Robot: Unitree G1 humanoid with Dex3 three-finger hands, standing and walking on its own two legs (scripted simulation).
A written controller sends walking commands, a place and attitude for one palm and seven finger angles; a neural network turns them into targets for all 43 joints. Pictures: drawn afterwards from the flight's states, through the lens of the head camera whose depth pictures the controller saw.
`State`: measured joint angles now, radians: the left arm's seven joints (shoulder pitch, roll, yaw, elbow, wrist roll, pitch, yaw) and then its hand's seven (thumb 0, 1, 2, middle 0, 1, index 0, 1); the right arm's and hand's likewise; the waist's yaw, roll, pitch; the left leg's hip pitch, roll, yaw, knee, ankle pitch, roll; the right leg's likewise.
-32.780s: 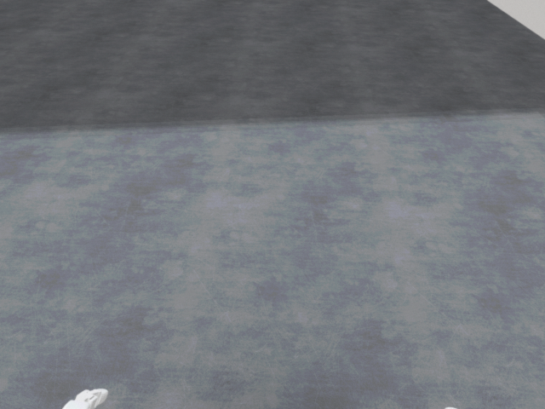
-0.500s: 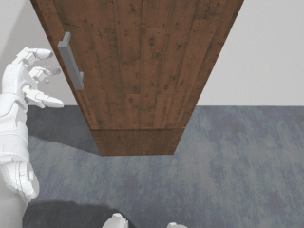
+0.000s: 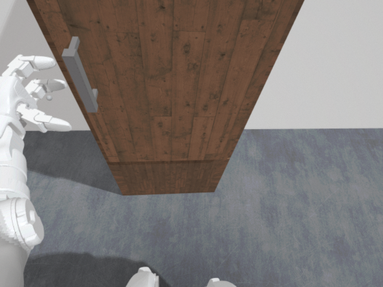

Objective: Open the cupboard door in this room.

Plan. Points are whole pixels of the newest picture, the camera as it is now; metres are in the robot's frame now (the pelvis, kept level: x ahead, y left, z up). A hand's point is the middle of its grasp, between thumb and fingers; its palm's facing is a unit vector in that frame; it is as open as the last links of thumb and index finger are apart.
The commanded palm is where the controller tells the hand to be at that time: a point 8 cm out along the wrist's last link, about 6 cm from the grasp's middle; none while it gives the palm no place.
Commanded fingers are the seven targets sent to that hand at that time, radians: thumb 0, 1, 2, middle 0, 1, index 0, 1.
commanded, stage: move the hooked fingers beside the handle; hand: left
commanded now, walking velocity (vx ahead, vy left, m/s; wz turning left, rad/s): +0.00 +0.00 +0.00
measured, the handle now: (84, 77) +0.51 +0.21 +0.12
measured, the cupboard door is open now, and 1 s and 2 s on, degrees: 0 0 0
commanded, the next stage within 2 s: slide the fingers in behind the handle in 0.64 s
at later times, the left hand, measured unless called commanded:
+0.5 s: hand (54, 95) +0.47 +0.26 +0.10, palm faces +0.03 -1.00 +0.00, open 14.0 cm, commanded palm +0.45 +0.31 +0.11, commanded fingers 0.00 -0.50 0.30 -0.30 -1.20 -0.30 -1.20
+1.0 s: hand (58, 99) +0.47 +0.25 +0.10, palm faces -0.01 -1.00 +0.02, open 14.0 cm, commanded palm +0.45 +0.29 +0.11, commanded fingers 0.00 -0.50 0.30 -0.30 -1.20 -0.30 -1.20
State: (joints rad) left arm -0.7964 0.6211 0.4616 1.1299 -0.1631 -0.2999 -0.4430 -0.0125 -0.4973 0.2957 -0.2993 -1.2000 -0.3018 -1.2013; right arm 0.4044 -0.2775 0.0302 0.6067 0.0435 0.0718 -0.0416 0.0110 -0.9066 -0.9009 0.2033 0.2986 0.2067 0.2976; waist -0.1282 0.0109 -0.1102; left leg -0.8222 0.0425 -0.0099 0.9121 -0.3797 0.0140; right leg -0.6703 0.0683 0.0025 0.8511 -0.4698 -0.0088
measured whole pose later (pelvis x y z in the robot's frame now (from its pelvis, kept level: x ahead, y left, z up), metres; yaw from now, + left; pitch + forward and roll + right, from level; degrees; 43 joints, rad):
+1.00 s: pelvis +0.00 +0.01 +0.00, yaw +1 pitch +17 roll -4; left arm -0.83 0.57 0.39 1.11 -0.16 -0.29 -0.40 -0.01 -0.50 0.30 -0.30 -1.20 -0.30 -1.20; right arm 0.37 -0.28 0.03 0.61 0.04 0.05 -0.04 0.01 -0.91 -0.90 0.20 0.30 0.21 0.30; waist -0.13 0.01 -0.11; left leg -0.85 0.03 -0.03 0.94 -0.38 0.02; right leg -0.69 0.06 -0.02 0.87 -0.48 0.00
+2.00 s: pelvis -0.01 -0.01 +0.00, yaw +1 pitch +16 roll -3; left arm -0.83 0.44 0.31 1.09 -0.15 -0.32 -0.23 -0.01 -0.50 0.30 -0.31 -1.21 -0.31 -1.22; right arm 0.38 -0.26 0.02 0.63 0.03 0.04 -0.01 0.01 -0.91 -0.90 0.20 0.30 0.21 0.30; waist -0.12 0.02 -0.11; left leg -0.83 0.03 -0.03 0.93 -0.38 0.00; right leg -0.68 0.06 -0.02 0.89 -0.48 -0.02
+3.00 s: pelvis -0.01 +0.00 +0.00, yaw +1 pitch +14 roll -2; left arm -0.78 0.40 0.31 1.05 -0.15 -0.32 -0.22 0.00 0.59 0.76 -0.38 -1.32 -0.38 -1.32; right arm 0.37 -0.26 0.02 0.62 0.03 0.05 -0.01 0.01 -0.91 -0.90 0.20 0.30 0.21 0.30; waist -0.11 0.03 -0.12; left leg -0.79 0.03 -0.02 0.92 -0.38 0.01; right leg -0.64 0.06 -0.01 0.87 -0.48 -0.01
